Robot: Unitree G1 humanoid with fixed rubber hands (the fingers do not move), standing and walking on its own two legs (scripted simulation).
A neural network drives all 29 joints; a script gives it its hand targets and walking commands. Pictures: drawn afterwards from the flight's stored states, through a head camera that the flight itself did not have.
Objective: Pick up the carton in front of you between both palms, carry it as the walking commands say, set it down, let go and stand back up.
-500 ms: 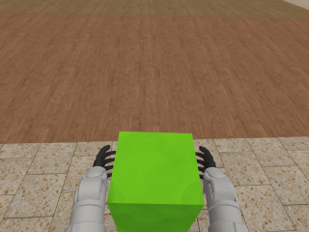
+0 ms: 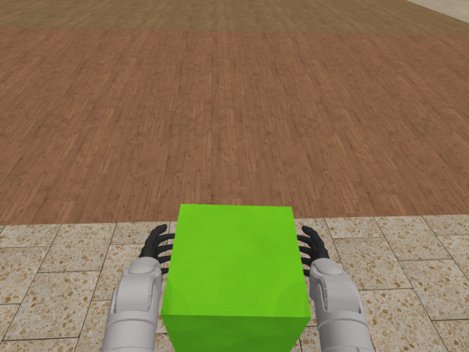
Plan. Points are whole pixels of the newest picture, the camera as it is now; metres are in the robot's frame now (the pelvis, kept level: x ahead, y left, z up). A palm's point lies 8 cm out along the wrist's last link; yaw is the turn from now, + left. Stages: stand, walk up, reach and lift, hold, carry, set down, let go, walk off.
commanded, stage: reach and lift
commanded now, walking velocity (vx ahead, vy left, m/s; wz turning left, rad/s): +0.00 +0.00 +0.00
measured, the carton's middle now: (233, 286) +0.29 +0.00 -0.04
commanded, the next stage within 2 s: hold in 0.18 s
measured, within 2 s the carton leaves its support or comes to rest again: neither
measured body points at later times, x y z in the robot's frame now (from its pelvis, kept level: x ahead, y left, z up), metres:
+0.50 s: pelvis -0.01 +0.00 +0.00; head -0.06 +0.00 +0.45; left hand +0.29 +0.15 +0.04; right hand +0.29 -0.15 +0.04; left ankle +0.01 +0.13 -0.75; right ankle +0.01 -0.13 -0.75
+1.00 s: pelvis -0.01 +0.00 +0.00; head -0.05 +0.00 +0.45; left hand +0.29 +0.15 +0.04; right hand +0.29 -0.15 +0.04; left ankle +0.01 +0.13 -0.75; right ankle +0.01 -0.13 -0.75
